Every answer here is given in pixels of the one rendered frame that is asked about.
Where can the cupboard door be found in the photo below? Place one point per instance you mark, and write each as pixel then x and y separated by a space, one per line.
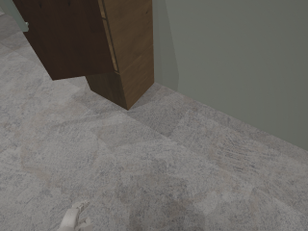
pixel 68 36

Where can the robot left hand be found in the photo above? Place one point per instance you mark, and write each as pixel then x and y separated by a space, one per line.
pixel 71 217

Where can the handle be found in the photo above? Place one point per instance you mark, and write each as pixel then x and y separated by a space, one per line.
pixel 16 15

